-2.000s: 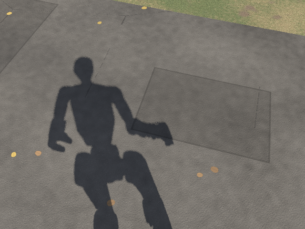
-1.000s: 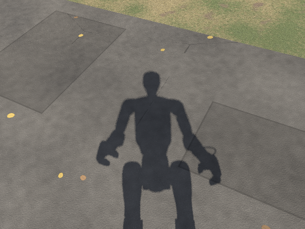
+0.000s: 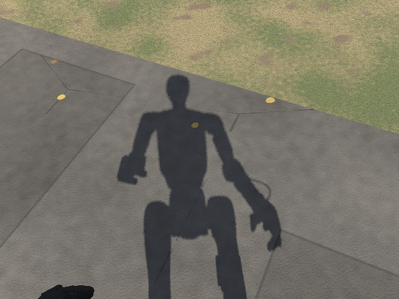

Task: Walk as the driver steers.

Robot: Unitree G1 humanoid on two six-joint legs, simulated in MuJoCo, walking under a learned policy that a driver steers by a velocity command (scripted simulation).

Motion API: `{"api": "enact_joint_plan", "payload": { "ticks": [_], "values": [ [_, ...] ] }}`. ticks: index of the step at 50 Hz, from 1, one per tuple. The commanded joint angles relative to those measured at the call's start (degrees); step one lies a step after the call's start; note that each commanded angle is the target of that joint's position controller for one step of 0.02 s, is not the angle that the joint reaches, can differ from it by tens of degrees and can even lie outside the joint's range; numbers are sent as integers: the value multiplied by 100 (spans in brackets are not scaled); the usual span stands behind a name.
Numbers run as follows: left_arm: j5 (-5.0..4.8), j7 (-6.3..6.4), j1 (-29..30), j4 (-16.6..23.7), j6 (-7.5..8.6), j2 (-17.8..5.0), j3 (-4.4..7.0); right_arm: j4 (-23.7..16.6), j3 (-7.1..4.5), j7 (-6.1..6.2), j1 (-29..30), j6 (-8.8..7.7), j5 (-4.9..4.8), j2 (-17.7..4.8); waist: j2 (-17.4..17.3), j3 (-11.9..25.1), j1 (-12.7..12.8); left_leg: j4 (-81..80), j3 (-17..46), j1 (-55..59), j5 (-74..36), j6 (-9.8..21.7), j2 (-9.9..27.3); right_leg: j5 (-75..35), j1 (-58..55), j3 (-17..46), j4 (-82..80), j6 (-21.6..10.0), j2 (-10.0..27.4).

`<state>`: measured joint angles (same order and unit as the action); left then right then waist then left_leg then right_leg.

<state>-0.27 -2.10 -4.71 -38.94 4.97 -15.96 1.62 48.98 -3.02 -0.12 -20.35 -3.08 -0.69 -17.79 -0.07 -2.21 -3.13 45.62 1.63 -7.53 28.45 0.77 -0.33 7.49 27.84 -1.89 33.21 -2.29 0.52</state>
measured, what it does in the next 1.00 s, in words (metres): walks ahead: left foot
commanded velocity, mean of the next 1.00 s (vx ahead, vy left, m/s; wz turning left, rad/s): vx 0.50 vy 0.00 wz -0.14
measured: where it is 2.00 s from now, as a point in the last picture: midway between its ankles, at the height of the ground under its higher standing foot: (231, 161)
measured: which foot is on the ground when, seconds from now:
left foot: up 0.00-0.48, down 0.50-1.00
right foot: down 0.00-0.52, up 0.54-1.00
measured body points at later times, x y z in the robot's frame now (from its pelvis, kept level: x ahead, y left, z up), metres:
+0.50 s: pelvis +0.27 +0.02 +0.00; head +0.30 +0.03 +0.45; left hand +0.25 +0.31 -0.12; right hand +0.50 -0.20 -0.07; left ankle +0.40 +0.13 -0.72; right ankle +0.11 -0.10 -0.72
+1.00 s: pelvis +0.53 +0.02 +0.01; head +0.56 +0.01 +0.46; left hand +0.77 +0.22 -0.09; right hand +0.51 -0.26 -0.13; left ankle +0.40 +0.14 -0.72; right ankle +0.68 -0.12 -0.70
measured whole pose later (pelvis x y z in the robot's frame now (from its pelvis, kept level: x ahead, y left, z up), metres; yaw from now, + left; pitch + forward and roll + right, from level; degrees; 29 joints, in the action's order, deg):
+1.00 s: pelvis +0.53 +0.02 +0.01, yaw -11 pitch +2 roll +2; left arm -1.1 -2.9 -6.3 -41.0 2.2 -14.5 2.5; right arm 51.4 -3.5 0.5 -16.9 -3.6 -0.4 -16.0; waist 1.7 -1.9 -3.9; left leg 12.8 -12.8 6.4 20.6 0.3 -1.8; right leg 1.7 34.8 -1.4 35.4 -2.9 3.8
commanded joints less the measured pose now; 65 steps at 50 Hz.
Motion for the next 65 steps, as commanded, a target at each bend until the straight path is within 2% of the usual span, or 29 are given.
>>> {"api": "enact_joint_plan", "payload": {
  "ticks": [1, 3, 4, 7, 10, 15, 21, 23, 25, 26, 27, 28, 29, 30, 31, 33, 38, 42, 47, 50, 52, 53, 54, 55, 56, 57, 58, 61, 65],
  "values": [
    [-11, 42, -1716, -82, -4, -971, 317, -602, -110, -58, 148, -279, -173, -779, 857, 1316, 885, 2829, 511, -3658, 7, 166, 156, 1520, -4144, 3481, -1631, -1204, 1940],
    [50, 31, -1099, -22, 2, -786, 261, -704, -102, -16, 601, -283, -30, -663, 288, 547, 581, 2283, 285, -3353, -854, 127, 605, 238, -2791, 2444, -1858, -1106, 1550],
    [100, 30, -972, -11, 31, -685, 228, -679, -112, -19, 488, -237, -10, -597, 431, 513, 402, 2099, 330, -2988, -1104, 101, 748, -166, -2415, 2140, -2003, -1073, 1399],
    [32, 36, -977, -128, 125, -696, 250, -603, -70, 7, 352, -80, 12, -354, 456, 409, 245, 1671, 235, -2754, -1405, -56, 805, -726, -1991, 1548, -2376, -1177, 1242],
    [24, 106, -1170, -294, 113, -828, 295, -772, -44, 28, 899, -50, 65, -277, 297, 149, 350, 823, 207, -3173, -2140, -208, 846, -992, -2054, 1175, -2589, -1175, 1188],
    [-33, 183, -1531, -530, 25, -961, 321, -975, 29, -74, 1793, -155, 24, -102, 317, -75, 682, -822, -25, -2945, -3350, -206, 627, -856, -2228, 641, -2646, -938, 991],
    [-90, 236, -1886, -855, -148, -1063, 378, -1254, 22, -263, 2415, -248, -31, -198, 383, -221, 757, -1609, -49, -2995, -2821, 79, 435, -1312, -3179, 746, -2166, -849, 1432],
    [-95, 267, -1768, -872, -196, -1143, 408, -1175, -44, -281, 2070, -265, -17, -356, 495, 17, 507, -1734, -198, -2377, -2434, 251, 252, -2333, -3347, 702, -1715, -732, 1442],
    [-57, 297, -1636, -828, -248, -1010, 343, -735, -275, -200, 616, -261, 16, -780, 376, 982, -219, -1841, -334, -155, -2635, 580, 117, -3278, -2761, 303, 29, -445, 972],
    [110, 315, -1731, -668, -231, -675, 198, -565, -384, -128, -386, -225, 68, -1219, -454, 1872, -494, -1638, 1082, 1587, -2801, 965, 1315, -1304, -1484, 43, 1928, -225, 559],
    [16, 251, -2422, -619, -98, -98, 48, -485, -406, -171, -428, -214, 70, -1431, -1853, 2374, -26, -2410, 3766, 3061, -1422, 1836, 2282, 2548, 690, 422, 3534, 62, -463],
    [-116, 214, -1940, -663, 14, -764, 182, -549, -265, -175, -265, -220, -20, -852, -1086, 1903, -292, -2771, 3717, 2754, -667, 1623, 2116, 2591, 1342, 985, 4040, 7, -121],
    [-247, 185, -1445, -518, 77, -958, 250, -598, -200, -149, 118, -225, -4, -652, -797, 1126, -241, -2891, 2806, 2012, -871, 1383, 1981, 2037, 1584, 886, 3997, -68, 136],
    [-225, 210, -1227, -500, 83, -889, 241, -640, -164, -145, 483, -232, 42, -547, -315, 748, -59, -3047, 2197, 1247, -1430, 1248, 1781, 1516, 1350, 757, 3748, -42, 415],
    [-145, 222, -1141, -506, 44, -839, 270, -652, -125, -151, 725, -252, 83, -375, -283, 447, 78, -3235, 1724, 686, -1864, 1184, 1585, 1179, 1166, 755, 3435, 6, 571],
    [-149, 220, -1422, -603, -105, -641, 270, -591, -113, -148, 877, -333, 149, -280, -517, 390, 316, -3571, 1129, 101, -2310, 1128, 1416, 823, 625, 824, 3226, 87, 724],
    [-110, 248, -1036, -443, -240, -457, 268, -320, -186, -55, 773, -408, 176, -484, -305, 27, 310, -3915, 69, -31, -3188, 1103, 1344, -262, 1149, 966, 2332, 285, 676],
    [-82, 119, -383, -238, -173, -290, 202, -219, -187, 21, 708, -360, 138, -598, -237, -125, 65, -4002, -656, 129, -3360, 880, 1178, -1320, 924, 501, 980, 238, 576],
    [-87, -62, 376, 237, -178, -225, 154, 35, -254, 69, 233, -141, 33, -769, -152, -340, -191, -3593, -918, 1286, -4006, 821, 1574, -873, 1395, 163, 266, 20, 478],
    [-91, -151, 185, 390, -214, -411, 253, -13, -319, 133, 388, 8, -14, -956, -398, -36, 104, -2732, -1155, 1626, -6186, 643, 1649, -31, 784, -261, 200, -265, 103],
    [-102, -122, -917, 190, -256, -784, 477, -84, -347, 196, 544, 101, -25, -1055, -471, 624, 768, -1101, -1334, 1325, -7269, 459, 1481, 181, -752, -473, 32, -575, -340],
    [-108, -24, -1891, -39, -292, -1147, 671, -159, -299, 220, 586, 82, -6, -967, -155, 1118, 1260, 387, -1375, 266, -6237, 240, 1238, -68, -2421, 31, -295, -845, -233],
    [-140, 69, -2089, -86, -301, -1812, 811, -446, -48, 117, 47, -63, 196, -177, 1319, 1646, 789, 2553, -1225, -2403, -1484, -132, 249, 429, -4652, 2879, -444, -1815, 1268],
    [-103, 50, -2149, 96, -223, -1534, 690, -498, -6, 10, 290, -321, 110, -293, 993, 2449, 906, 3456, 140, -3390, 599, -119, -299, 993, -5307, 5027, -1393, -2326, 1909],
    [-44, 33, -1978, 74, -166, -1184, 578, -682, -119, -70, 960, -471, -130, -669, 613, 1760, 1075, 3498, 451, -3902, 135, 23, 60, 791, -4873, 4222, -1597, -1949, 1733],
    [-55, 36, -1639, 101, -131, -1044, 537, -769, -91, -75, 1138, -548, -150, -629, 258, 1131, 854, 3024, 380, -3844, -391, 101, 310, 360, -4016, 3431, -1621, -1727, 1493],
    [-69, 39, -1247, 166, -126, -884, 487, -709, -111, -32, 1145, -553, -21, -604, -59, 717, 589, 2481, 326, -3538, -692, 57, 515, -217, -3179, 2834, -1683, -1549, 1236],
    [-15, 105, -865, 344, -113, -745, 428, -685, -169, -4, 875, -350, 124, -576, 200, 492, 207, 1750, 269, -2730, -1146, -205, 680, -1164, -1992, 2196, -2007, -1498, 878],
    [-55, 252, -1154, 261, -125, -983, 500, -905, -87, 37, 1475, -239, 162, -318, 287, 265, 360, 313, 132, -2706, -2197, -527, 510, -1262, -1434, 1662, -2069, -1337, 577]
  ]
}}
